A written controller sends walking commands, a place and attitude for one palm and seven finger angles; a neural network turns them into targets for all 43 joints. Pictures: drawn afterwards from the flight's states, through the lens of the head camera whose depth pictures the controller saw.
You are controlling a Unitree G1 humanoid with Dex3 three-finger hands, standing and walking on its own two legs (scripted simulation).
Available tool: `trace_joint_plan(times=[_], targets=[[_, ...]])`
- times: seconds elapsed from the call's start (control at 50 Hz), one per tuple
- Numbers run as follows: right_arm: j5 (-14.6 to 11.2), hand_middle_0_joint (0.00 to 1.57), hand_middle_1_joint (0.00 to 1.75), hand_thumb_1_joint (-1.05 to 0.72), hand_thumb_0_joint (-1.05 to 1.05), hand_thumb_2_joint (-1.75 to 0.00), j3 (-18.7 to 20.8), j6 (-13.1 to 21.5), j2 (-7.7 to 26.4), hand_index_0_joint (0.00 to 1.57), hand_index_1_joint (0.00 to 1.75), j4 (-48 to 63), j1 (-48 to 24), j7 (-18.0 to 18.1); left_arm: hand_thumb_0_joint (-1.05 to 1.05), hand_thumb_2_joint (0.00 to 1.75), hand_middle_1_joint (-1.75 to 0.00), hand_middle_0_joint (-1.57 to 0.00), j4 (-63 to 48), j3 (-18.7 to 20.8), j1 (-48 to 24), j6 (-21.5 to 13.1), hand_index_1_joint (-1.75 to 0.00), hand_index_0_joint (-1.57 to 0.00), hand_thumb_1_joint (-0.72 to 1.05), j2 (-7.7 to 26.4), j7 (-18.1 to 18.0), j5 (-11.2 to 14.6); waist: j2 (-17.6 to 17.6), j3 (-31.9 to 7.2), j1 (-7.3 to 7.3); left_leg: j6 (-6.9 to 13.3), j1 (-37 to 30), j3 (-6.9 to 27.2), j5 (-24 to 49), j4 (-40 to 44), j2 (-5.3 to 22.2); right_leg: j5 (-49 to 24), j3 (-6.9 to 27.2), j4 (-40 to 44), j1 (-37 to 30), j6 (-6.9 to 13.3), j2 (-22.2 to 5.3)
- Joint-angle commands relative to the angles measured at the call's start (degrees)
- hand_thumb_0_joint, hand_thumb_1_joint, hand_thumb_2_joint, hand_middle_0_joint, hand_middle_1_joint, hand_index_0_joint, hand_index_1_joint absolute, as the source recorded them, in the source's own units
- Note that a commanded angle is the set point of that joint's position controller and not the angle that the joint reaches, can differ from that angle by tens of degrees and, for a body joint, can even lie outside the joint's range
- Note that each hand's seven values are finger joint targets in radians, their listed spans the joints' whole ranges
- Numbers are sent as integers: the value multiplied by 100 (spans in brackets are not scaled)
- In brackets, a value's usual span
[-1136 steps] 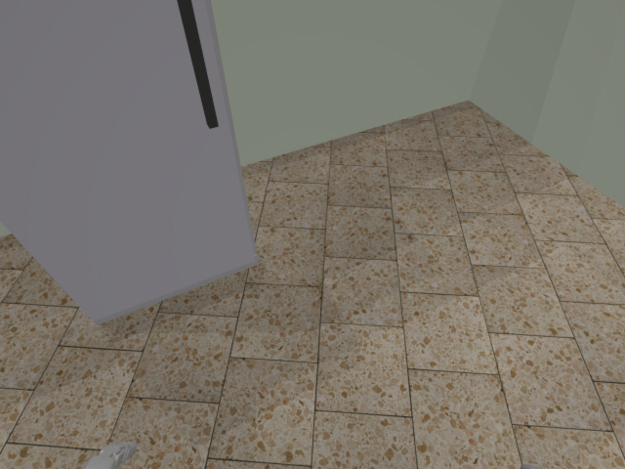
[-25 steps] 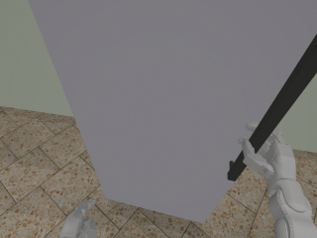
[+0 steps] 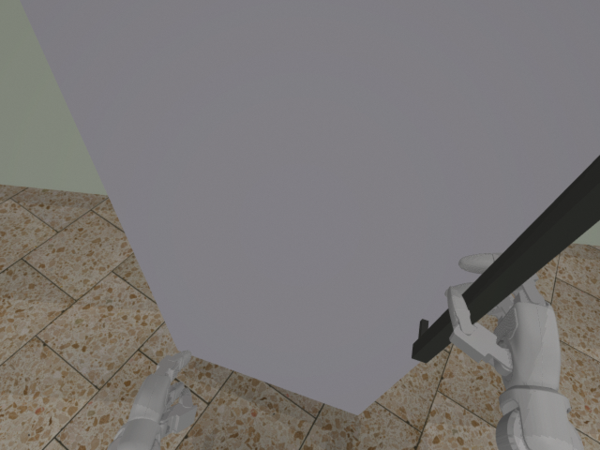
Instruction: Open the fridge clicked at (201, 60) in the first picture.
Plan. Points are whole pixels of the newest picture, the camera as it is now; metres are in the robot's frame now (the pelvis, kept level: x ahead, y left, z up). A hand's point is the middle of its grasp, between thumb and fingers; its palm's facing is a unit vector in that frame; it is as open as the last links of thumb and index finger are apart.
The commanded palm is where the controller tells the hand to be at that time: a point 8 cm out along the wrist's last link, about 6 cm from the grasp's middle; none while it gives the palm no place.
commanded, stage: walk backward, drawing the door open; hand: right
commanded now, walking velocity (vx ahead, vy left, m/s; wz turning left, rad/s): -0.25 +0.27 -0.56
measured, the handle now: (513, 249) +0.29 -0.17 +0.20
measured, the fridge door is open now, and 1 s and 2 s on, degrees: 15 48 73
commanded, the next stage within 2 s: stop walking and hold the door back in 1.46 s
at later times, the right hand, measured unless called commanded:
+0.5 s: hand out of the picture +0.13 -0.08 +0.12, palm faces +0.36 +0.90 -0.23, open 6.6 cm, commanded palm +0.08 -0.11 +0.13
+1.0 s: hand out of the picture +0.02 +0.05 +0.12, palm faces +0.74 +0.61 -0.27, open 6.7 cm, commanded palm -0.04 +0.04 +0.13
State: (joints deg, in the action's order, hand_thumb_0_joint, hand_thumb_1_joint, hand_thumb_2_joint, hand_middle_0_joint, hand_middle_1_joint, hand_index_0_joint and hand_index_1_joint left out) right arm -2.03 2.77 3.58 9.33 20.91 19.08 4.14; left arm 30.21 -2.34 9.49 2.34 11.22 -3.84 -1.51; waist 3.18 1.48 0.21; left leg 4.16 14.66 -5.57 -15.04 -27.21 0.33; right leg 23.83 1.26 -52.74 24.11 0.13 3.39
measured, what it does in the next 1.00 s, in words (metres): steps to the left, turning right: right foot, then left foot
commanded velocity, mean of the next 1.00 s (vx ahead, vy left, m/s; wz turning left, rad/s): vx -0.19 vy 0.35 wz -0.73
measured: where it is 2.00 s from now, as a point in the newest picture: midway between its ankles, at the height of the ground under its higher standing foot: outside the picture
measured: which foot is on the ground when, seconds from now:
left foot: down 0.00-0.14, up 0.16-0.38, down 0.40-0.64, up 0.66-0.92, down 0.94-1.00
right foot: up 0.00-0.12, down 0.14-0.42, up 0.44-0.64, down 0.66-0.94, up 0.96-1.00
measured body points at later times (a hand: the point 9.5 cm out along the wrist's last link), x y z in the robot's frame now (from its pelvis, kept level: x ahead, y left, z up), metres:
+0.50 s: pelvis -0.07 +0.12 -0.01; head -0.05 +0.13 +0.44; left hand +0.16 +0.27 -0.11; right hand +0.10 -0.12 +0.13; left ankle +0.02 +0.20 -0.74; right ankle -0.05 -0.07 -0.71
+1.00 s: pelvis -0.08 +0.34 -0.02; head -0.04 +0.32 +0.42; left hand +0.19 +0.39 -0.13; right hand -0.03 +0.02 +0.13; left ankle +0.05 +0.43 -0.74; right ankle -0.16 +0.13 -0.71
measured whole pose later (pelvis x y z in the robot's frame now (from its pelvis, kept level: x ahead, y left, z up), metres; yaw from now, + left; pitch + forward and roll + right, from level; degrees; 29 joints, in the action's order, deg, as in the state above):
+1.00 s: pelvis -0.08 +0.34 -0.02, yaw -41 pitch -2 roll +2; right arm 0.9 5.2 3.8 13.3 24.0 12.8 4.8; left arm 39.0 0.8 7.7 -7.6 8.1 -3.5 -0.7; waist 2.5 7.7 -0.4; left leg -1.9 18.1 -1.7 -15.1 -35.2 1.0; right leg 26.4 11.1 -51.1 30.1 -2.8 -6.4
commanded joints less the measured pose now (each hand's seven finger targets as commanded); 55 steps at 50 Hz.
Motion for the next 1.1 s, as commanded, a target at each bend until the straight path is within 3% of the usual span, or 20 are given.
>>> trace_joint_plan(times=[0.0, 0.08, 0.12, 0.16, 0.22, 0.34, 0.42, 0.48, 0.58, 0.6, 0.62, 0.64, 0.66, 0.78, 0.84, 0.88, 0.92, 0.94, 0.96, 1.08], targets=[[175, 45, 140, -90, 0, -90, 377, 600, 661, 45, 140, 1670, -280, 97, 0, 90, -30, -20, -936, 110, -576, -317, -30, -20, 90, 266, -125, -9, -933, -1497, 62, 443, -956, 426, 4073, 170, 1463, -452, -220, 464, -266, -17, -368], [86, 45, 140, -90, 0, -90, 6, 592, 543, 45, 140, 2048, -369, 156, 0, 90, -30, -20, -822, 163, -478, -451, -30, -20, 90, 333, -216, -10, -597, -1326, -94, 54, -26, -88, 1849, -66, 958, -1747, -391, 2106, -1457, -28, -543], [39, 45, 140, -90, 0, -90, -274, 601, 473, 45, 140, 2292, -519, 168, 0, 90, -30, -20, -828, 264, -427, -597, -30, -20, 90, 570, -248, 5, 785, -1226, -174, -586, 1193, -58, -333, -1850, -72, -4010, 2094, 3560, -2312, 691, -2021], [328, 45, 140, -90, 0, -90, -206, 679, 711, 45, 140, 2026, -398, 262, 0, 90, -30, -20, -753, 298, -363, -666, -30, -20, 90, 529, -156, -137, 530, -1025, -126, -713, 1590, 927, -1674, -3549, -142, -3782, 3802, 4087, -2026, 1465, -2899], [439, 45, 140, -90, 0, -90, -40, 698, 792, 45, 140, 2288, -466, 188, 0, 90, -30, -20, -456, 308, -487, -899, -30, -20, 90, 412, -102, -161, 432, -1028, -77, -645, 1826, 1149, -1158, -3021, 84, -4717, 2385, 3353, -2372, 1066, -2350], [285, 45, 140, -90, 0, -90, -130, 521, 573, 45, 140, 2089, -560, 283, 0, 90, -30, -20, -512, 377, -711, -1026, -30, -20, 90, 426, -61, 13, 1094, -911, -92, -594, -817, 345, -331, 26, -287, -23, 1230, 3787, -135, 423, -1168], [277, 45, 140, -90, 0, -90, 493, 475, 1180, 45, 140, 2424, -786, 280, 0, 90, -30, -20, -340, 371, -753, -913, -30, -20, 90, 137, -66, 76, -1132, -1124, -64, 96, 823, 1044, -1415, 1578, 1299, 164, -419, 414, -709, -229, -15], [395, 45, 140, -90, 0, -90, 369, 390, 950, 45, 140, 2175, -929, 188, 0, 90, -30, -20, -258, 353, -766, -905, -30, -20, 90, 85, -165, 2, -1356, -1029, 5, 611, 437, 955, -299, 1276, 1752, 605, -285, -2030, 354, -165, -419], [250, 45, 140, -90, 0, -90, 39, 581, 620, 45, 140, 2162, -862, -19, 0, 90, -30, -20, -388, 280, -345, -1155, -30, -20, 90, 135, -285, -22, -672, -822, -181, 302, 21, -247, 1553, -270, 1028, -252, -488, 1854, -609, -134, -668], [197, 45, 140, -90, 0, -90, -252, 602, 482, 45, 140, 2314, -1044, -68, 0, 90, -30, -20, -413, 340, -54, -1221, -30, -20, 90, 254, -310, -21, -119, -838, -429, 26, 911, -267, 982, -1374, 777, -1048, -11, 2942, -1552, -49, -890], [239, 45, 140, -90, 0, -90, -320, 707, 510, 45, 140, 2472, -1243, -93, 0, 90, -30, -20, -546, 469, -10, -1332, -30, -20, 90, 516, -289, -98, 1180, -761, -428, -436, 2733, -154, -1167, -2740, 144, -2386, 2486, 3738, -2547, 359, -2525], [464, 45, 140, -90, 0, -90, -365, 812, 651, 45, 140, 2475, -1437, -69, 0, 90, -30, -20, -494, 475, 81, -1343, -30, -20, 90, 659, -215, -174, 1256, -941, -307, -625, 3129, 707, -1581, -3808, 184, -3725, 4202, 3889, -2831, 836, -3632], [573, 45, 140, -90, 0, -90, -224, 881, 810, 45, 140, 2214, -1463, -27, 0, 90, -30, -20, -488, 518, -18, -1276, -30, -20, 90, 748, -174, -178, 591, -1053, -296, -630, 3141, 1054, -1289, -4242, 343, -3997, 4362, 3802, -2900, 1246, -3857], [354, 45, 140, -90, 0, -90, -80, 792, 515, 45, 140, 2157, -1398, -3, 0, 90, -30, -20, -232, 611, -536, -1451, -30, -20, 90, 617, 19, -1, 1120, -769, -79, -700, 663, 747, -182, -2578, 131, -1832, 1123, 3395, -773, 408, -1855], [311, 45, 140, -90, 0, -90, 161, 699, 704, 45, 140, 2046, -1444, 111, 0, 90, -30, -20, -254, 587, -560, -1377, -30, -20, 90, 560, 10, 95, 1572, -929, -76, -740, -711, 143, -672, -1131, -331, 367, 1166, 3761, -104, 351, -1536], [318, 45, 140, -90, 0, -90, 270, 699, 766, 45, 140, 2026, -1432, 135, 0, 90, -30, -20, -238, 570, -704, -1338, -30, -20, 90, 439, 7, 122, 1083, -914, -33, -729, -1336, 46, -576, -107, -353, 761, 967, 3212, 346, 245, -1193], [340, 45, 140, -90, 0, -90, 745, 655, 1330, 45, 140, 2218, -1430, 176, 0, 90, -30, -20, -110, 517, -631, -1298, -30, -20, 90, 28, 11, 182, -1531, -1059, -45, -173, -496, 1059, -938, 1340, 1007, 641, -409, 280, 138, -300, -104], [400, 45, 140, -90, 0, -90, 1092, 737, 1673, 45, 140, 2450, -1712, 181, 0, 90, -30, -20, -138, 527, -862, -1371, -30, -20, 90, 3, -57, 153, -2322, -925, 130, 458, -33, 2021, -24, 1392, 1867, 1181, -386, -1837, 715, -253, -22], [432, 45, 140, -90, 0, -90, 1284, 806, 1735, 45, 140, 2326, -1795, 221, 0, 90, -30, -20, 0, 492, -866, -1423, -30, -20, 90, 4, -93, 17, -1506, -849, 149, 785, -58, 1912, 1633, 1095, 2180, 1381, -166, -2628, 1029, -201, -160], [154, 45, 140, -90, 0, -90, 903, 834, 1115, 45, 140, 2135, -1440, 2, 0, 90, -30, -20, -315, 432, -715, -1217, -30, -20, 90, 87, -185, 43, -1237, -776, -64, 466, -278, -35, 1815, 67, 1454, 658, -665, -5, -264, -178, -695]])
